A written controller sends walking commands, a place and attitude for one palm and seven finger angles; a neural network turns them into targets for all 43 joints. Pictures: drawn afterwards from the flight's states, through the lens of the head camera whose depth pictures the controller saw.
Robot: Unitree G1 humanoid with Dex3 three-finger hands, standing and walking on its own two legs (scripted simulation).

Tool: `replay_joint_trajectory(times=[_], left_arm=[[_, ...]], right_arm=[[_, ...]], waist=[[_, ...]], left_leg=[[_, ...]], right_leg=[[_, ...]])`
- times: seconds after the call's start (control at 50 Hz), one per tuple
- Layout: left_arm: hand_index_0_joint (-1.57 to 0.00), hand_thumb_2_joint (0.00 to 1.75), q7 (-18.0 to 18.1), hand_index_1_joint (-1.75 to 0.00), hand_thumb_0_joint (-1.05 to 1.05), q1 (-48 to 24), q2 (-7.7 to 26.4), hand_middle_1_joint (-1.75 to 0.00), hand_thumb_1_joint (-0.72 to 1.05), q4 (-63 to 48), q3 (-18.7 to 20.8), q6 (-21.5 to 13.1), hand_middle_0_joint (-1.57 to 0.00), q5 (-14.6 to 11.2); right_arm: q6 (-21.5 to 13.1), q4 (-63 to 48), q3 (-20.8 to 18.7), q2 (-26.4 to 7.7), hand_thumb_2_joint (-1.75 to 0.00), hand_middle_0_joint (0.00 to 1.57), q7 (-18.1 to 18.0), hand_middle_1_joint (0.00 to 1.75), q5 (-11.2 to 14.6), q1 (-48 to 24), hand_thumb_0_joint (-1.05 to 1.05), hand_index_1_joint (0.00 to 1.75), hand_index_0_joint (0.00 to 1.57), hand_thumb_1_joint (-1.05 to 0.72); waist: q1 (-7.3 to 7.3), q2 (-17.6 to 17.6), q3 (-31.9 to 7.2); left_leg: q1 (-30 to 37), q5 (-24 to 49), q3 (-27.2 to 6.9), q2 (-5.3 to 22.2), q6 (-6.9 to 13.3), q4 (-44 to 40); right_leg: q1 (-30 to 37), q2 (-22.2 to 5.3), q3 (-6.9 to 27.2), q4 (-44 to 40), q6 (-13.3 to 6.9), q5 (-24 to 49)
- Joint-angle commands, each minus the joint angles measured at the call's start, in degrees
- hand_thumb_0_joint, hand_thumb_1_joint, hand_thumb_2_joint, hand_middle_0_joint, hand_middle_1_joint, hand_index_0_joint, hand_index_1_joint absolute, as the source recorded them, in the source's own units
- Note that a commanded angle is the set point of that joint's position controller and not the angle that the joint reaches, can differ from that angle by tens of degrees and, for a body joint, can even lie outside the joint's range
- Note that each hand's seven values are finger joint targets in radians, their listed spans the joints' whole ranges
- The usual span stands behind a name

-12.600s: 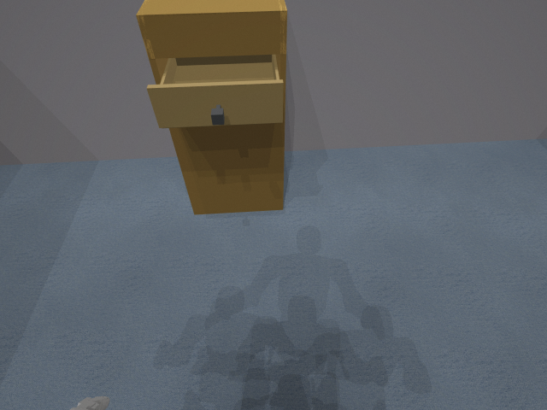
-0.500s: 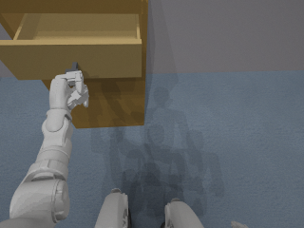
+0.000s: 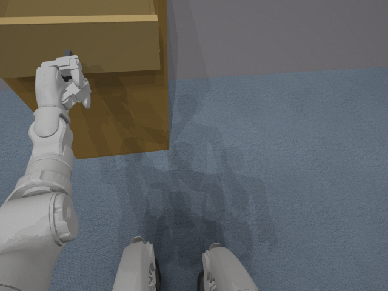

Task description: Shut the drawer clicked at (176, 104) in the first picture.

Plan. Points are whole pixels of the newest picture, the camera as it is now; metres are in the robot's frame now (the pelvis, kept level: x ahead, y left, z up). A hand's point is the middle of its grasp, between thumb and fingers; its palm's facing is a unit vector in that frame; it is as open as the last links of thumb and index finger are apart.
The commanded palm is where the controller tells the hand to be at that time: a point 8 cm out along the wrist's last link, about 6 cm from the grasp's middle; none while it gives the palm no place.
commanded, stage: push the drawer shut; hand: left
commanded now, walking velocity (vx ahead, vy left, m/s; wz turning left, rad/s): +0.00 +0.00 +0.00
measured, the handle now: (66, 64) +0.58 +0.23 +0.05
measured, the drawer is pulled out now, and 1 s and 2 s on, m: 0.07 0.00 0.00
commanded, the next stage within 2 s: pull the fist back off the drawer in 0.92 s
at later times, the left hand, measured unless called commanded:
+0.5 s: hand (87, 65) +0.56 +0.19 +0.06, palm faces +0.09 -1.00 -0.02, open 3.3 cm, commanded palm +0.56 +0.21 +0.06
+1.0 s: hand (87, 58) +0.58 +0.19 +0.06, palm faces +0.09 -1.00 -0.03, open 3.3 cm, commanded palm +0.62 +0.20 +0.06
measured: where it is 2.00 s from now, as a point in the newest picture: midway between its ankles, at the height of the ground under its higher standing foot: outside the picture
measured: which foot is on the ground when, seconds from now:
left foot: down 0.00-1.00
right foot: down 0.00-1.00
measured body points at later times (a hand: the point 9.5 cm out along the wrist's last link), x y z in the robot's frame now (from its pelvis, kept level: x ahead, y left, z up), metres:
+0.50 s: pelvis +0.00 +0.00 -0.01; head +0.17 +0.03 +0.41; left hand +0.55 +0.24 +0.07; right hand -0.01 -0.26 -0.12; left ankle +0.07 +0.11 -0.61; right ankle +0.00 -0.11 -0.61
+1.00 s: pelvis -0.02 +0.00 -0.03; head +0.16 +0.04 +0.37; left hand +0.57 +0.24 +0.07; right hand -0.06 -0.26 -0.12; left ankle +0.07 +0.11 -0.61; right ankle +0.00 -0.11 -0.61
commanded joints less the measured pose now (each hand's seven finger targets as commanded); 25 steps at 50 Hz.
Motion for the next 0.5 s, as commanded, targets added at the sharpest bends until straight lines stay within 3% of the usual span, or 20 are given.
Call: replay_joint_trajectory(times=[0.0, 0.04, 0.06, 0.18, 0.24, 0.26, 0.32, 0.36, 0.42, 0.48], left_arm=[[-1.4, 0.9, 0.16, -1.6, 0.0, -26.19, 14.33, -1.6, 0.9, -10.53, 2.5, -2.93, -1.4, -0.4], [-1.4, 0.9, 0.2, -1.6, 0.0, -26.96, 14.2, -1.6, 0.9, -9.36, 2.07, -2.35, -1.4, -0.16], [-1.4, 0.9, 0.37, -1.6, 0.0, -28.1, 16.04, -1.6, 0.9, -9.34, 3.14, -2.17, -1.4, -0.02], [-1.4, 0.9, 0.45, -1.6, 0.0, -32.13, 16.92, -1.6, 0.9, -9.74, 3.17, -1.86, -1.4, 0.97], [-1.4, 0.9, 0.68, -1.6, 0.0, -33.83, 17.61, -1.6, 0.9, -8.56, 2.96, -1.11, -1.4, 1.34], [-1.4, 0.9, 0.73, -1.6, 0.0, -33.98, 19.63, -1.6, 0.9, -8.27, 4.36, -0.91, -1.4, 1.57], [-1.4, 0.9, 0.52, -1.6, 0.0, -34.83, 20.32, -1.6, 0.9, -8.64, 4.56, -0.77, -1.4, 2.01], [-1.4, 0.9, 0.47, -1.6, 0.0, -36.75, 19.03, -1.6, 0.9, -7.78, 3.04, -0.27, -1.4, 2.11], [-1.4, 0.9, 0.86, -1.6, 0.0, -39.36, 21.98, -1.6, 0.9, -6.05, 4.24, 0.3, -1.4, 3.02], [-1.4, 0.9, 0.94, -1.6, 0.0, -43.05, 22.1, -1.6, 0.9, -6.38, 3.59, 0.58, -1.4, 3.54]], right_arm=[[-0.73, -2.54, -3.49, -10.28, -0.9, 0.2, -0.7, 0.3, -0.13, 9.71, 0.0, 0.3, 0.2, -0.9], [-0.5, -2.52, -3.3, -10.18, -0.9, 0.2, -0.6, 0.3, -0.14, 9.81, 0.0, 0.3, 0.2, -0.9], [-0.41, -2.35, -3.21, -10.42, -0.9, 0.2, -0.68, 0.3, -0.27, 10.18, 0.0, 0.3, 0.2, -0.9], [-0.26, -2.11, -3.24, -10.65, -0.9, 0.2, -0.46, 0.3, -0.61, 11.38, 0.0, 0.3, 0.2, -0.9], [-0.09, -1.66, -3.02, -10.79, -0.9, 0.2, -0.3, 0.3, -0.72, 11.88, 0.0, 0.3, 0.2, -0.9], [0.04, -1.69, -2.95, -10.97, -0.9, 0.2, -0.34, 0.3, -0.79, 12.26, 0.0, 0.3, 0.2, -0.9], [0.13, -1.67, -2.96, -11.06, -0.9, 0.2, -0.21, 0.3, -0.89, 12.75, 0.0, 0.3, 0.2, -0.9], [0.16, -1.5, -2.69, -10.82, -0.9, 0.2, -0.07, 0.3, -0.88, 12.81, 0.0, 0.3, 0.2, -0.9], [0.18, -1.14, -2.49, -11.36, -0.9, 0.2, -0.21, 0.3, -1.06, 13.6, 0.0, 0.3, 0.2, -0.9], [-0.1, -0.75, -2.32, -11.39, -0.9, 0.2, -0.11, 0.3, -1.43, 14.48, 0.0, 0.3, 0.2, -0.9]], waist=[[-1.68, 5.71, -27.56], [-2.41, 4.79, -26.31], [-2.72, 4.37, -26.32], [-3.29, 8.09, -28.85], [-4.17, 7.73, -28.57], [-3.83, 7.18, -28.71], [-3.94, 8.59, -30.73], [-4.87, 8.97, -28.88], [-5.68, 8.43, -28.4], [-6.7, 10.43, -29.31]], left_leg=[[32.13, 14.62, -5.17, -1.72, 0.58, -5.63], [30.36, 13.89, -4.92, -1.72, 0.79, -5.21], [29.52, 13.82, -4.92, -1.56, 0.91, -5.0], [32.49, 16.67, -5.86, -1.35, 0.75, -4.3], [31.7, 16.47, -5.87, -1.2, 0.86, -3.84], [30.91, 16.7, -5.8, -1.21, 0.85, -3.83], [32.22, 18.41, -6.06, -1.04, 0.78, -3.51], [31.02, 17.01, -5.99, -1.06, 0.93, -3.28], [29.57, 15.78, -6.4, -0.88, 1.06, -2.85], [30.48, 16.53, -6.88, -0.81, 1.18, -2.42]], right_leg=[[0.86, 1.27, 3.37, -11.4, 0.5, 15.6], [0.85, 1.36, 3.5, -11.65, 0.66, 15.25], [1.46, 1.42, 3.57, -11.58, 0.77, 15.49], [-1.4, 1.47, 3.05, -10.44, 0.41, 16.32], [-1.69, 1.6, 3.0, -10.71, 0.58, 16.2], [-0.48, 1.63, 3.05, -10.64, 0.55, 16.54], [-0.94, 1.74, 2.89, -10.2, 0.4, 17.56], [-1.92, 1.84, 2.95, -10.57, 0.49, 16.48], [-2.96, 1.9, 2.78, -10.26, 0.51, 15.16], [-4.45, 1.99, 2.55, -9.72, 0.36, 15.22]])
